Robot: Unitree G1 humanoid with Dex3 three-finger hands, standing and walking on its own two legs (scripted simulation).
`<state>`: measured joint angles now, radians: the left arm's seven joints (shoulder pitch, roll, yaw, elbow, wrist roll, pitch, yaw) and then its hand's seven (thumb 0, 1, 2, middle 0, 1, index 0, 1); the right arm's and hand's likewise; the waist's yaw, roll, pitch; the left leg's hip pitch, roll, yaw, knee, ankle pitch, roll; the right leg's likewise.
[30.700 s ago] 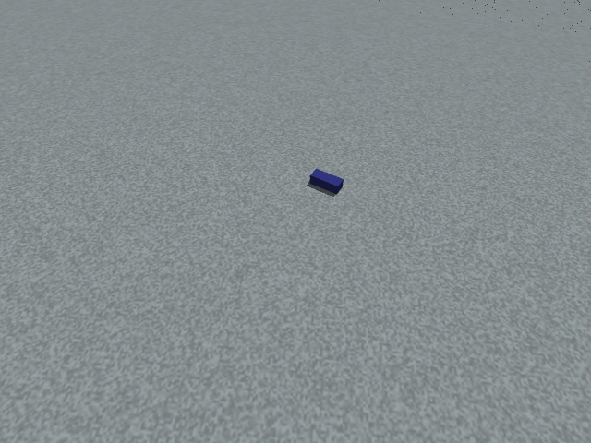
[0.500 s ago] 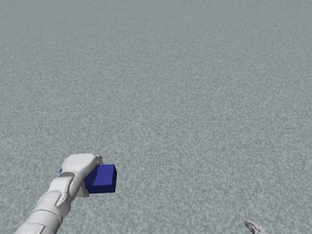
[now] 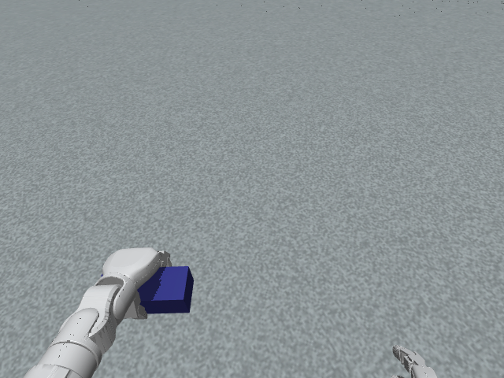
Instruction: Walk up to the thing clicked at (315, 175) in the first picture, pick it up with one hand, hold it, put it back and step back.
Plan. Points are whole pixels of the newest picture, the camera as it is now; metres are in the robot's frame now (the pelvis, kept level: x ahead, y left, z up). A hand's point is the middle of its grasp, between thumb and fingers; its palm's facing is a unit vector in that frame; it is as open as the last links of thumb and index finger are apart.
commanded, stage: hold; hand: left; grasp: from above
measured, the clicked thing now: (146, 290) +0.29 +0.22 -0.06
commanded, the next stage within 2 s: crouch in 0.52 s
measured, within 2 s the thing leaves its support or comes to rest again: neither
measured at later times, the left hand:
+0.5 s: hand (137, 289) +0.29 +0.23 -0.05, palm faces -0.47 -0.07 -0.88, open 9.7 cm
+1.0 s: hand (146, 305) +0.29 +0.23 -0.12, palm faces -0.48 -0.02 -0.87, open 9.7 cm
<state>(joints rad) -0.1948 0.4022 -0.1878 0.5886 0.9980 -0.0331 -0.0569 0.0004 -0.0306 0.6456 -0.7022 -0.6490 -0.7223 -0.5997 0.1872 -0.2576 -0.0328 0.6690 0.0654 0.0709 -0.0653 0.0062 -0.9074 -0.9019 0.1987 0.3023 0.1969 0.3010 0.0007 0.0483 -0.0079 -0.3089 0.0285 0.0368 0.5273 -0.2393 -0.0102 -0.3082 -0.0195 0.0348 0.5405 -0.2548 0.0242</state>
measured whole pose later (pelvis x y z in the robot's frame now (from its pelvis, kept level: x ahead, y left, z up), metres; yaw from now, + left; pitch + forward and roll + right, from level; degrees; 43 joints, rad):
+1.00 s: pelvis +0.00 +0.00 -0.02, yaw +1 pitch +8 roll +0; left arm -0.28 0.36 -0.18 0.86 1.12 -0.08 0.18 0.00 -0.03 0.64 -0.71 -0.64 -0.73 -0.59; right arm 0.18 -0.26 -0.06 0.68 0.03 0.10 -0.03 0.00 -0.90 -0.90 0.20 0.30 0.20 0.30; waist -0.02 0.01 -0.04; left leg -0.54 0.02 0.01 0.72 -0.32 -0.01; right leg -0.52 -0.02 0.01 0.71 -0.33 0.03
